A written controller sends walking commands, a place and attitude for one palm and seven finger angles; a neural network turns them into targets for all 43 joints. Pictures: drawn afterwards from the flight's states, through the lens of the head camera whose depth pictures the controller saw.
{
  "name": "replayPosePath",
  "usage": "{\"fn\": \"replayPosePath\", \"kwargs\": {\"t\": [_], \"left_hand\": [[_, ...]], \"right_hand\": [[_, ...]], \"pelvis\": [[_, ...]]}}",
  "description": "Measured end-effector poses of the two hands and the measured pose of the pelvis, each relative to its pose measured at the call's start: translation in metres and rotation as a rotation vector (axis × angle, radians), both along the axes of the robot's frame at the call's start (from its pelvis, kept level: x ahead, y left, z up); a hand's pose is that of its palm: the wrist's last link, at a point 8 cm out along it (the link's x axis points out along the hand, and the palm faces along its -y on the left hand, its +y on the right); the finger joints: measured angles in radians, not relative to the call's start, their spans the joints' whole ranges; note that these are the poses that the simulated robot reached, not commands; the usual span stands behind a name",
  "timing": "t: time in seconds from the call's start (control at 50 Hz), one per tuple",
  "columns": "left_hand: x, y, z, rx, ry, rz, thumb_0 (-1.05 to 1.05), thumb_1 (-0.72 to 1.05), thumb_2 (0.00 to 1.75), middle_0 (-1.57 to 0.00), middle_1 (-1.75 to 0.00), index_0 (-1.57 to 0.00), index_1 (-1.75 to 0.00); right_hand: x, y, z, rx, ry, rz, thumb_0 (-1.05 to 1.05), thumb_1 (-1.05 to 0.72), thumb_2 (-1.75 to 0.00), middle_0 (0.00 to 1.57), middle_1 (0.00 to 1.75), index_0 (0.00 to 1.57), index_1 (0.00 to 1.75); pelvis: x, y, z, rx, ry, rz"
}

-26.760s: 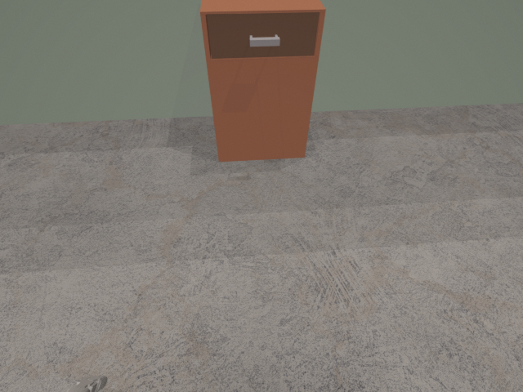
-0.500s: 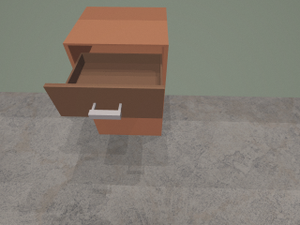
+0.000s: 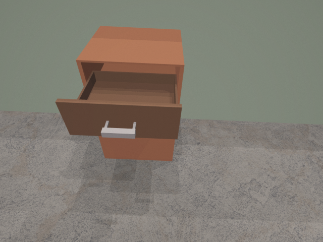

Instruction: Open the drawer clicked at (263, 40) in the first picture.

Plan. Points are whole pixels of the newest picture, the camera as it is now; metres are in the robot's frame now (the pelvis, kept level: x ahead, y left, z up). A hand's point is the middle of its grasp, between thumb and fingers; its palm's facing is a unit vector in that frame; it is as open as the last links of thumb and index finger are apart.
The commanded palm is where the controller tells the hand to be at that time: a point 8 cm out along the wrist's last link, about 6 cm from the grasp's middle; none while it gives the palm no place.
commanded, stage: come to a stop and stand still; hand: left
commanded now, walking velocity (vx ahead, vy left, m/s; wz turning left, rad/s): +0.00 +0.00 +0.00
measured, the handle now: (119, 128) +0.53 +0.19 -0.07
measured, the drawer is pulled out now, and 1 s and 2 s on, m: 0.30 0.30 0.30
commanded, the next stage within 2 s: look again from close up in 0.42 s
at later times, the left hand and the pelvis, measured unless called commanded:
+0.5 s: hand out of the picture -0.03 +0.19 -0.17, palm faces +0.01 -0.98 -0.18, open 7.4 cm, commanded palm none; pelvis -0.01 +0.03 +0.01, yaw -1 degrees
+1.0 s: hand out of the picture -0.04 +0.18 -0.17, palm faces +0.02 -0.99 -0.16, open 7.4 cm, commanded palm none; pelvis -0.02 +0.03 +0.00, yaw -1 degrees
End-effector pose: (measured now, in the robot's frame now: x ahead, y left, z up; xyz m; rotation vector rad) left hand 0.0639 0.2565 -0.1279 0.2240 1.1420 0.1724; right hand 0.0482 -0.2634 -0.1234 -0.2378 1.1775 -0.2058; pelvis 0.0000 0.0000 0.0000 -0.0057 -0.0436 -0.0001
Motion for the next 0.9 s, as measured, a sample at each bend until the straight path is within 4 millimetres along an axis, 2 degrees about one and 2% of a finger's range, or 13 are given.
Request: {"fn": "replayPosePath", "kwargs": {"t": [0.1, 0.22, 0.34, 0.46, 0.58, 0.72, 0.9], "left_hand": [[-0.001, 0.011, 0.004, 0.006, -0.002, -0.011, 0.0, 0.91, 0.9, -0.2, -0.3, -0.2, -0.3], [-0.022, 0.014, 0.001, -0.001, 0.056, -0.004, 0.0, 0.91, 0.9, -0.19, -0.3, -0.2, -0.3], [-0.057, 0.007, -0.007, -0.032, 0.15, 0.016, 0.0, 0.91, 0.9, -0.19, -0.3, -0.2, -0.3], [-0.091, -0.008, -0.014, -0.079, 0.241, 0.037, 0.0, 0.91, 0.9, -0.19, -0.3, -0.2, -0.3], [-0.113, -0.02, -0.018, -0.114, 0.296, 0.052, 0.0, 0.91, 0.9, -0.19, -0.3, -0.2, -0.3], [-0.122, -0.026, -0.019, -0.126, 0.312, 0.058, 0.0, 0.91, 0.9, -0.2, -0.3, -0.2, -0.3], [-0.116, -0.026, -0.017, -0.113, 0.284, 0.058, 0.0, 0.91, 0.9, -0.19, -0.3, -0.2, -0.3]], "right_hand": [[0.01, 0.014, 0.002, 0.016, -0.022, 0.029, 0.0, -0.91, -0.9, 0.2, 0.3, 0.2, 0.3], [0.006, 0.035, -0.002, 0.057, 0.0, 0.038, 0.0, -0.9, -0.9, 0.2, 0.3, 0.2, 0.3], [-0.017, 0.053, -0.009, 0.094, 0.071, 0.017, 0.0, -0.9, -0.9, 0.2, 0.3, 0.21, 0.3], [-0.049, 0.06, -0.012, 0.097, 0.158, -0.022, 0.01, -0.92, -0.9, 0.2, 0.3, 0.21, 0.3], [-0.077, 0.07, -0.014, 0.109, 0.222, -0.054, 0.01, -0.91, -0.9, 0.2, 0.3, 0.2, 0.3], [-0.095, 0.083, -0.017, 0.137, 0.252, -0.08, 0.0, -0.91, -0.9, 0.2, 0.3, 0.2, 0.3], [-0.1, 0.092, -0.021, 0.169, 0.243, -0.094, 0.0, -0.91, -0.9, 0.2, 0.3, 0.2, 0.3]], "pelvis": [[-0.005, 0.008, 0.002, 0.002, -0.004, -0.002], [-0.009, 0.016, 0.004, 0.004, -0.004, -0.006], [-0.012, 0.021, 0.005, 0.006, -0.002, -0.009], [-0.014, 0.025, 0.005, 0.006, -0.005, -0.011], [-0.016, 0.028, 0.006, 0.005, -0.008, -0.012], [-0.019, 0.029, 0.005, 0.007, -0.004, -0.016], [-0.021, 0.028, 0.005, 0.009, -0.002, -0.021]]}}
